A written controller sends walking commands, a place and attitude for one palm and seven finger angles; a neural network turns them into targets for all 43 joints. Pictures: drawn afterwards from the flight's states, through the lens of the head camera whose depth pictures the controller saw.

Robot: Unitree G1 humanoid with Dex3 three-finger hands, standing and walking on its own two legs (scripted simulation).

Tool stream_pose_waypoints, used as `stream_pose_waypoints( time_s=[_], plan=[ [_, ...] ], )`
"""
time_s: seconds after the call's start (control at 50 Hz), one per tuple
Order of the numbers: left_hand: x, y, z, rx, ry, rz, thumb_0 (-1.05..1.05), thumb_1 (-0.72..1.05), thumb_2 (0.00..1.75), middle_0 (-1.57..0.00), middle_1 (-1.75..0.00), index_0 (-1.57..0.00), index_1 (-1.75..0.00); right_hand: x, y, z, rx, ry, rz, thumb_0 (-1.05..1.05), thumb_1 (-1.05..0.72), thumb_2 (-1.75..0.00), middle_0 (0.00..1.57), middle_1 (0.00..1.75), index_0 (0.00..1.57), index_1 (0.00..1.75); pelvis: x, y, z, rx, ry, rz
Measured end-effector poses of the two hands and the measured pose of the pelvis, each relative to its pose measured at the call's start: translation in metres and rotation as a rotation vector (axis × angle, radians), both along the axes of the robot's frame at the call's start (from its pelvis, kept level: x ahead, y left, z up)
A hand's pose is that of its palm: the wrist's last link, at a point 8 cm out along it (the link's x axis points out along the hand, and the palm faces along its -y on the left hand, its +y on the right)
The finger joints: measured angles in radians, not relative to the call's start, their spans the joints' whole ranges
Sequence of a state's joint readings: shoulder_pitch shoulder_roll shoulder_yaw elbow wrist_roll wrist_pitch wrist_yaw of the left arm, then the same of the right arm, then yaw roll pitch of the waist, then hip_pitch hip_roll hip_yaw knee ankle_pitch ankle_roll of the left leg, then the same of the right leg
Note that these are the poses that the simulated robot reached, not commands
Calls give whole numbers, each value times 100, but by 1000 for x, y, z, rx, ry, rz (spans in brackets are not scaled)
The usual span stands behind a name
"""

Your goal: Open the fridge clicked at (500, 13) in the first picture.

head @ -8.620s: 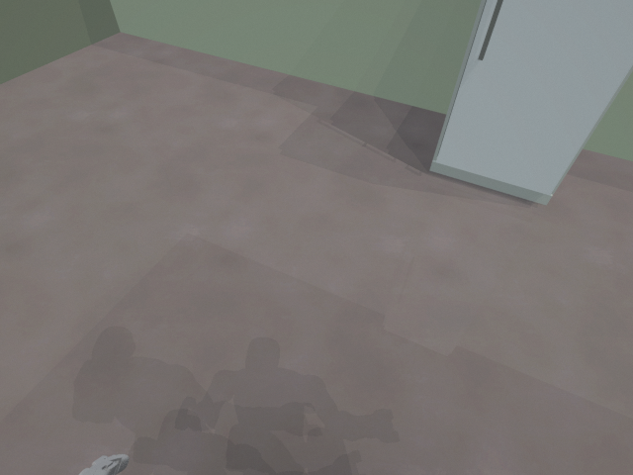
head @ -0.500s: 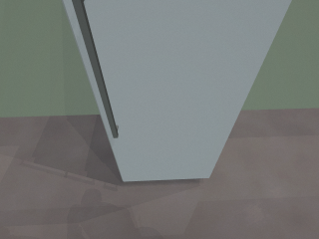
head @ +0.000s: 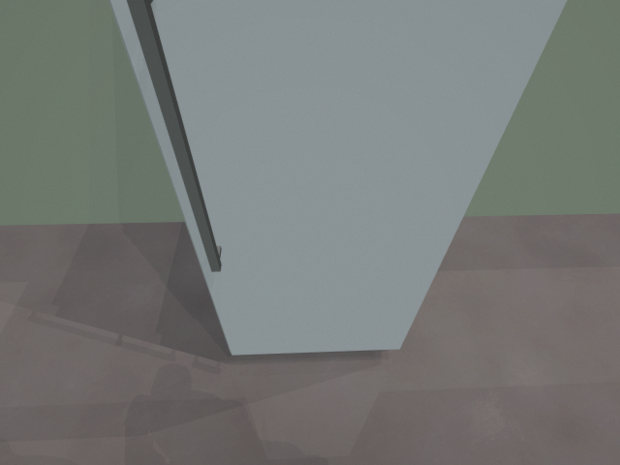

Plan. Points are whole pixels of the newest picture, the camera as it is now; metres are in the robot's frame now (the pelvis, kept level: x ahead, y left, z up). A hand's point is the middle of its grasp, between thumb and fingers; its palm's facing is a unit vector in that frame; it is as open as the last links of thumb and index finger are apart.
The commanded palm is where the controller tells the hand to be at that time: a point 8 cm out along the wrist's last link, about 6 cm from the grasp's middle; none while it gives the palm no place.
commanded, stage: look again from close up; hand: left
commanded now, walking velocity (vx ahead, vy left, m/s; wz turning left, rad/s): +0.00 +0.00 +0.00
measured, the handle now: (191, 168) +0.50 +0.22 +0.10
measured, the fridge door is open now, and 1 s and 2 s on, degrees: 0 0 0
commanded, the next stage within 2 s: raise the hand to about handle height in 0.64 s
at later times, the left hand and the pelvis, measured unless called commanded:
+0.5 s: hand out of the picture +0.03 +0.19 -0.17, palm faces +0.01 -0.97 -0.23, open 7.4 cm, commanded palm none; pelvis +0.01 +0.00 +0.00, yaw +0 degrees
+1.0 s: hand (168, 380) +0.21 +0.19 +0.01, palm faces +0.19 -0.98 -0.03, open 7.8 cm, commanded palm +0.11 +0.25 -0.06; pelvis -0.02 +0.00 -0.03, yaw +2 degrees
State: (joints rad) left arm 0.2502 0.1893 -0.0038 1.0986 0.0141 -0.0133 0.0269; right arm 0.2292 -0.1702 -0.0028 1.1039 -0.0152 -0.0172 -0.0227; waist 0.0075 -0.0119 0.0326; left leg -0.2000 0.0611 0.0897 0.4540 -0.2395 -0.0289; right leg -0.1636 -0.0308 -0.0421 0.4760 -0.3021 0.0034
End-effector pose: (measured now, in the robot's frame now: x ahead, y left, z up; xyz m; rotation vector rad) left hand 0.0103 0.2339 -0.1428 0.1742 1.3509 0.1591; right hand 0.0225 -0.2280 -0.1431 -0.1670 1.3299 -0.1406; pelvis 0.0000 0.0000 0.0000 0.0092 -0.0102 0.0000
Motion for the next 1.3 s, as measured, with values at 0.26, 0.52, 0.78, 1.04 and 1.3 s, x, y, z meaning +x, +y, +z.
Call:
stream_pose_waypoints(
  time_s=[0.26,0.52,0.78,1.04,1.3],
  plan=[
    [8,5,2,14,-3,-2,0,91,90,-20,-30,-20,-30,4,-6,1,-11,11,4,0,-91,-89,20,30,20,30,4,-1,1,1,3,0],
    [14,5,3,12,-16,-3,0,91,90,-20,-30,-20,-30,12,-11,4,-23,1,13,0,-91,-89,20,30,20,30,7,-2,2,1,1,3],
    [19,5,8,11,-66,56,0,91,90,-20,-30,-20,-30,16,-11,5,-24,-34,11,0,-91,-89,20,30,20,30,5,-1,1,-10,5,7],
    [161,0,141,-84,-1394,-77,0,75,83,-21,-41,-21,-40,125,-22,34,-61,-702,109,1,-91,-89,20,30,20,30,-29,-6,-44,9,152,23],
    [82,32,106,57,-1449,-20,1,45,70,-24,-60,-23,-59,155,-3,-5,-91,-766,286,1,-91,-89,20,30,20,30,-51,-13,-101,-56,228,71]
  ],
)
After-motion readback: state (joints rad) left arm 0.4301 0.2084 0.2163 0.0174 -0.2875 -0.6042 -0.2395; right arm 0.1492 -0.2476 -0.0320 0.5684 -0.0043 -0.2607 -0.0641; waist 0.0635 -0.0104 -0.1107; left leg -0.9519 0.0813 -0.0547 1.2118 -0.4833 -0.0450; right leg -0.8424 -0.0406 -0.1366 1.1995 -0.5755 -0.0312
